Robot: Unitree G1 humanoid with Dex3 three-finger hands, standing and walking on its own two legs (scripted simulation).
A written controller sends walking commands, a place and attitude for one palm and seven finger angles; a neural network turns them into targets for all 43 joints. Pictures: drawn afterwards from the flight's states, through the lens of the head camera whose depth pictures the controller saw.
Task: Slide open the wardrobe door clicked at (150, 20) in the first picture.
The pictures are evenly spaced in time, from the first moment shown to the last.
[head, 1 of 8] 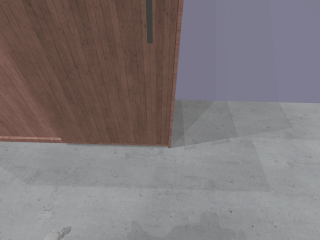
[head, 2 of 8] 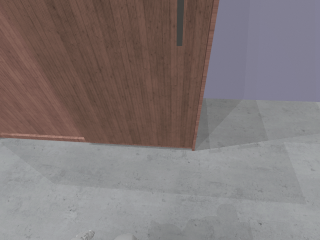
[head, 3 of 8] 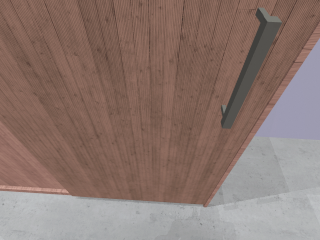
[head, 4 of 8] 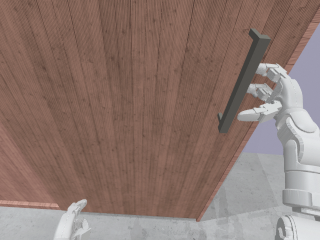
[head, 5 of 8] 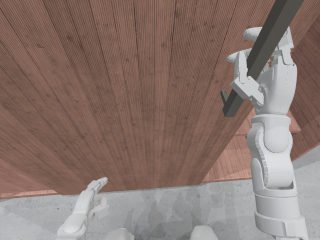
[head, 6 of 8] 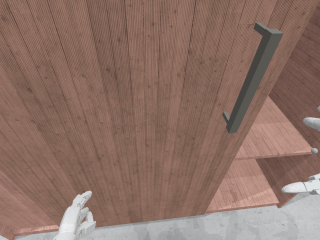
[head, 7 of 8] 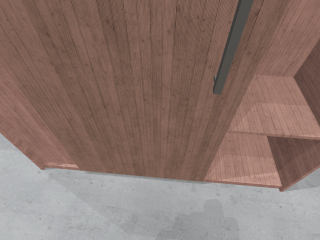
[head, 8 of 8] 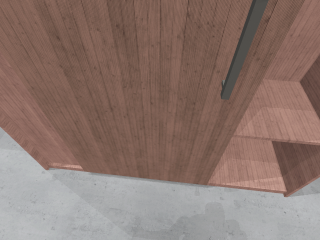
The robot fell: no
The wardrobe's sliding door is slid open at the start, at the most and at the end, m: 0.00 0.50 0.50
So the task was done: yes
